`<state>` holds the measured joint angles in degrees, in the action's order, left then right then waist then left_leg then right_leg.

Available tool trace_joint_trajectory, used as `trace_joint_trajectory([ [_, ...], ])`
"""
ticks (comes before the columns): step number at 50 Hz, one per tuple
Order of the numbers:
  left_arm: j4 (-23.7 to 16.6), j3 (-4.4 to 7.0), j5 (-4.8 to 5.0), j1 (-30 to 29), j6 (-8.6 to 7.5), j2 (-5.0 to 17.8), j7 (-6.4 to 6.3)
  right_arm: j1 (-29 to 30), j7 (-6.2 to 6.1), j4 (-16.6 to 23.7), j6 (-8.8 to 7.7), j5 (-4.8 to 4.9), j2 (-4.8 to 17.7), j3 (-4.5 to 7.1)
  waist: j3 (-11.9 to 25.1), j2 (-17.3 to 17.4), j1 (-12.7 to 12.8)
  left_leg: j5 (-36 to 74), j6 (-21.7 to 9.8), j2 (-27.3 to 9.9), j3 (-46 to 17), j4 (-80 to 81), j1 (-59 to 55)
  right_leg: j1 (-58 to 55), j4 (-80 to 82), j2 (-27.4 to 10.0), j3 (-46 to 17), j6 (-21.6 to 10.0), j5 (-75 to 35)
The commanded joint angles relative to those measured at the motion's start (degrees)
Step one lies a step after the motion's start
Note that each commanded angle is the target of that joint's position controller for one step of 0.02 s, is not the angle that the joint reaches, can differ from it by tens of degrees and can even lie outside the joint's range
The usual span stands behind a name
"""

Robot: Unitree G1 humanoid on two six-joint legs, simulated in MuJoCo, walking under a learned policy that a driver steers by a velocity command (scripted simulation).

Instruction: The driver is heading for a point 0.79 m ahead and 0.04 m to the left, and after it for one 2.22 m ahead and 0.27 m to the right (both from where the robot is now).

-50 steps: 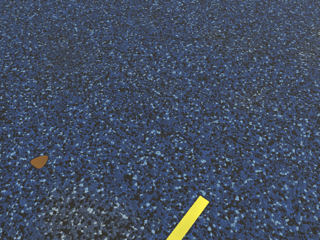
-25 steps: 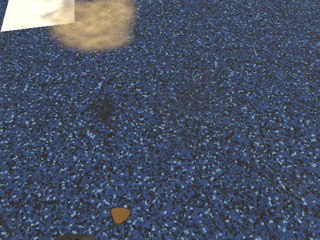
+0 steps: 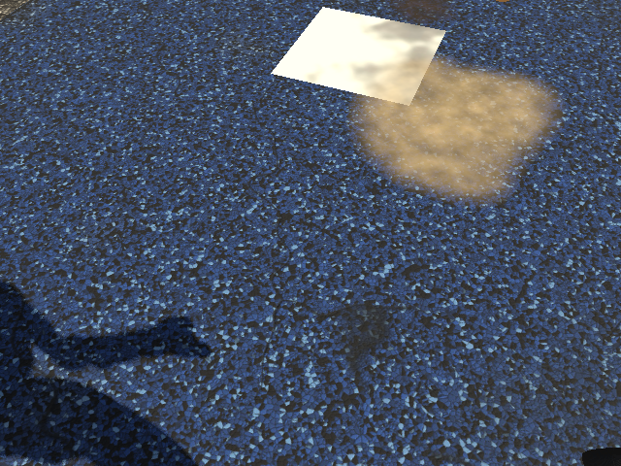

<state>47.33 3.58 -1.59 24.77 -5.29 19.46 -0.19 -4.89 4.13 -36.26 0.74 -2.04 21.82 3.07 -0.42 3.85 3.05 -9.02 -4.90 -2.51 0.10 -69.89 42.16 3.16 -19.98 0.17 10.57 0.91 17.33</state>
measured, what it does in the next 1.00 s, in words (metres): walks ahead: left foot, then right foot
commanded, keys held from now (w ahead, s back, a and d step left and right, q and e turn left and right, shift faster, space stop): w+q+shift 0.20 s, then w+shift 0.10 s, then w+e+shift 0.22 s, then e+shift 0.40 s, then w+e+shift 0.08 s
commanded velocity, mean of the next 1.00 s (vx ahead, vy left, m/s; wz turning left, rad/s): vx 0.74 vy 0.00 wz -0.05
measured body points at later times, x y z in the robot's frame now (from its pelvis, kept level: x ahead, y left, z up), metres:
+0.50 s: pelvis +0.45 +0.06 -0.01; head +0.48 +0.06 +0.44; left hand +0.55 +0.34 -0.10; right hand +0.53 -0.21 -0.14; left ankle +0.33 +0.05 -0.74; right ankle +0.68 -0.05 -0.67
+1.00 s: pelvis +0.82 +0.12 +0.00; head +0.87 +0.11 +0.44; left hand +0.97 +0.41 -0.09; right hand +1.04 -0.14 -0.07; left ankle +1.00 +0.26 -0.71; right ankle +0.81 +0.06 -0.74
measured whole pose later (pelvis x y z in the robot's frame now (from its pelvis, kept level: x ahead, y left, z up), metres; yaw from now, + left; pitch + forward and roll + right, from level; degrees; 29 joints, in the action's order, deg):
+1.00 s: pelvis +0.82 +0.12 +0.00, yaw -9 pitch +3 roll +0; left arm 37.9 4.5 1.9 13.7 1.5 19.6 -2.2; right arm -0.3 -1.2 -33.7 -3.3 0.4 16.1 -0.3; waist -2.1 1.2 3.5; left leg -5.8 5.9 2.0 -12.9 -35.1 34.4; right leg 16.8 -30.1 12.4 -13.3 -6.1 14.2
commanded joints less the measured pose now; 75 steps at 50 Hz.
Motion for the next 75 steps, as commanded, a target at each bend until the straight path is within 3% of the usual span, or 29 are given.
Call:
trace_joint_trajectory([
  [1,-3.2,-0.32,-0.07,-5.2,-2.23,2.5,0.53,4.4,1.01,6.1,-0.06,0.42,-0.9,-1.4,-6.0,-7.2,-4.1,8.4,-0.1,-2.5,-0.5,6.9,2.1,5.2,13.9,-13.2,-3.4,-3.4,-18.0],
  [4,-0.8,0.05,-0.18,-0.4,-2.14,4.2,0.07,10.9,2.17,7.3,-0.42,0.18,-1.7,-2.14,-9.1,-5.0,-2.0,10.4,-2.6,-0.3,6.9,20.0,-1.6,1.0,14.6,-11.4,3.6,-1.2,-32.0],
  [6,-0.3,0.31,-0.16,2.1,-1.52,6.2,-0.63,11.3,2.05,6.7,-0.76,0.3,-1.9,-2.24,-7.0,-6.6,-2.4,8.4,-4.9,4.1,11.7,25.0,-7.9,-4.0,9.2,-11.5,6.3,0.1,-59.5],
  [9,-1.3,1.6,-0.39,0.2,1.17,11.1,-2.12,-4.0,0.42,2.0,-1.08,0.48,2.3,-0.33,2.8,-11.2,-11.9,-0.7,-8.0,9.3,11.4,26.7,-25.2,-7.3,-13.7,-15.3,5.3,-0.3,-84.4],
  [10,-2.8,1.77,-0.6,-2.9,2.0,11.6,-1.96,-16.5,-0.56,-2.0,-1.46,0.6,5.1,1.35,7.7,-11.1,-17.0,-3.2,-10.2,9.9,7.9,29.5,-39.4,-0.7,-29.3,-16.1,3.7,-1.6,-80.6],
  [11,-3.1,1.56,-0.95,-3.6,2.24,9.6,-1.13,-22.3,-2.18,-5.1,-1.54,0.78,6.8,3.05,9.0,-5.6,-17.8,-4.6,-12.2,7.2,0.6,35.1,-53.0,12.5,-49.6,-10.7,3.6,-1.8,-42.9],
  [12,-6.2,-0.61,-1.86,-3.3,1.69,0.6,-0.41,-17.6,-3.22,-4.5,-0.98,1.55,11.4,3.96,6.7,7.3,-10.2,4.5,-13.5,-4.2,-17.5,32.6,-58.2,31.2,-70.3,-2.0,1.5,-1.0,11.9],
  [13,-12.7,-0.59,0.26,-3.1,0.43,3.4,-0.31,-17.8,-3.41,-1.7,-0.29,-0.17,14.1,4.55,19.7,6.3,-9.3,-6.0,-23.7,-12.9,-42.2,45.8,-71.0,44.8,-77.3,0.2,-11.2,-0.3,10.4],
  [14,-12.4,-0.85,0.13,-8.4,-0.79,5.2,-0.26,-18.6,-4.17,-2.5,-0.35,0.18,10.4,4.25,13.4,-3.9,-10.4,-11.5,-20.7,-13.5,-42.9,54.0,-64.5,47.8,-72.1,-3.3,-13.6,-0.4,4.0],
  [16,-10.3,-1.42,-0.21,-8.2,-0.41,4.1,-0.29,-14.1,-4.87,-4.6,-2.21,0.09,5.4,2.8,0.5,-10.6,-4.1,-5.1,-16.5,-10.0,-31.7,56.2,-44.3,41.2,-62.0,-7.7,-12.7,-0.4,1.4],
  [19,-8.0,-2.15,-0.99,-5.3,2.94,1.1,1.22,-13.0,-4.84,-6.2,-5.57,0.82,1.2,0.72,-2.8,-9.5,0.1,3.8,-13.3,-5.8,-18.6,59.7,-29.3,32.4,-51.7,-10.9,-13.1,0.7,2.9],
  [23,-11.1,-3.0,1.03,-17.2,2.92,-1.2,2.6,-15.7,-3.05,-8.4,-7.82,1.04,1.2,0.74,-7.5,-5.1,-3.6,18.8,-6.3,0.3,-2.7,64.5,-28.4,33.1,-31.8,-9.0,-9.7,-2.9,-16.0],
  [27,-10.6,-2.86,1.64,-20.8,2.1,-1.1,3.7,-17.5,-3.6,-10.3,-9.18,1.62,1.8,0.32,-7.3,-4.7,-4.9,39.1,-1.3,-2.1,4.8,68.0,-37.4,27.3,-17.7,-3.3,-4.8,-6.9,-31.5],
  [30,-7.7,-2.12,-0.34,-14.4,1.49,1.1,3.71,-18.9,-5.96,-10.5,-8.27,0.85,4.2,0.56,-0.1,-0.3,-2.2,69.4,3.2,-3.4,7.5,50.5,-47.9,19.6,-13.7,5.0,0.6,-7.9,-27.1],
  [32,-1.7,-0.02,-1.02,5.8,1.67,5.4,3.15,-12.6,-7.28,-8.5,-6.85,0.53,6.4,1.26,7.9,1.9,8.1,68.5,6.0,-3.9,7.9,20.3,-40.3,-0.1,-11.7,6.5,-3.6,-10.1,-26.0],
  [33,-2.6,1.88,4.42,9.9,1.6,9.6,2.34,-7.7,-6.62,-6.5,-6.07,0.88,6.0,0.94,9.7,-7.9,12.6,26.2,9.7,4.5,5.9,-6.6,-29.0,-11.7,-9.2,-1.6,-13.0,-11.9,-36.6],
  [34,-4.5,0.97,1.3,5.2,0.57,12.1,2.15,-16.3,-5.23,-3.5,-6.97,-0.66,-3.8,-1.56,17.6,-23.9,1.8,-29.9,12.3,11.6,-3.5,-28.4,-3.7,-31.1,-18.4,-13.2,-35.9,-21.4,-64.2],
  [35,-7.8,2.23,-0.8,2.1,0.42,12.6,1.91,-18.0,-3.96,-1.9,-8.2,2.53,0.9,-1.54,30.6,-12.9,3.3,-24.7,11.2,10.3,-13.2,-32.2,-0.4,-33.8,-8.4,-20.6,-51.8,-28.2,-48.1],
  [37,-12.2,2.01,2.43,-9.3,1.17,8.7,1.23,-8.6,-3.88,1.6,-8.21,2.9,3.4,-1.02,10.9,3.5,-1.5,-17.7,7.0,4.7,-10.0,-18.6,0.2,-9.3,1.3,-14.2,-45.5,-23.5,-24.3],
  [40,-14.0,1.44,2.04,-13.7,1.41,6.9,0.91,-9.5,-4.75,2.1,-5.63,0.8,3.0,-0.66,0.0,2.3,-6.4,-16.0,8.4,1.9,-8.0,-3.9,-9.2,16.3,5.0,-6.7,-34.4,-20.9,-35.9],
  [45,-12.7,2.94,3.59,-12.6,4.86,8.7,-1.78,-3.6,-6.43,3.9,-4.56,1.51,-1.2,-1.91,9.3,-5.7,-4.4,1.0,11.8,7.7,-4.9,26.1,-19.4,18.4,-3.3,2.3,-26.4,-12.5,-45.8],
  [52,-14.8,2.19,2.92,-12.1,5.72,4.8,-1.43,1.9,-4.42,4.4,-5.97,3.52,2.3,0.42,5.3,-12.3,-2.1,1.3,7.1,4.2,-10.8,43.6,-24.0,14.2,-7.6,-1.6,-42.3,-11.3,12.2],
  [54,-15.0,0.18,2.93,-9.2,4.59,-0.8,-0.17,-7.7,-5.36,3.3,-6.78,2.3,6.0,2.22,10.4,-3.3,-5.2,-16.4,-0.6,-8.9,-24.5,48.3,-46.9,29.2,-27.1,4.6,-31.6,-7.9,22.9],
  [55,-17.6,1.02,-0.57,-8.5,4.37,3.4,0.95,-14.8,-5.65,0.4,-5.77,-3.46,10.1,2.27,11.3,14.1,-6.3,-45.4,-6.8,-18.7,-50.0,58.8,-51.8,41.4,-38.1,11.5,-19.2,-5.4,23.1],
  [56,-16.6,1.59,-2.07,-11.2,4.71,6.7,1.12,-11.2,-5.2,1.7,-5.42,-2.25,6.9,2.34,5.8,7.8,-6.0,-49.6,-7.1,-20.1,-52.5,59.8,-49.0,47.2,-47.2,5.0,-17.1,-5.0,15.6],
  [58,-16.6,2.12,-2.1,-16.0,4.78,7.6,2.64,-11.3,-5.15,1.6,-4.92,-0.7,3.9,1.36,2.2,-2.0,-6.7,-34.4,-2.6,-14.9,-35.0,57.3,-41.7,45.2,-48.9,1.0,-16.3,-4.2,5.5],
  [60,-17.5,1.25,-1.91,-17.4,5.25,4.8,4.33,-13.3,-5.6,-0.7,-5.17,0.28,4.0,1.16,0.9,0.8,-6.4,-23.9,-0.7,-10.8,-23.4,59.3,-39.3,44.6,-49.8,-1.8,-15.5,-3.4,0.3],
  [72,-20.2,-1.29,-0.82,-29.7,5.12,1.5,5.89,-23.8,-3.8,-8.6,-7.19,-0.14,2.3,0.49,-7.9,1.2,-8.8,-0.4,-1.0,-9.6,0.2,67.6,-39.9,44.3,-29.8,-0.9,-9.9,-4.0,-13.7],
  [75,-21.3,-2.56,-0.85,-33.0,4.2,-0.2,6.03,-27.3,-4.48,-12.3,-6.34,0.05,3.3,0.31,-9.0,2.1,-8.9,24.2,-1.6,-11.3,4.2,65.7,-45.3,37.0,-19.2,0.5,-4.0,-7.5,-7.3],
])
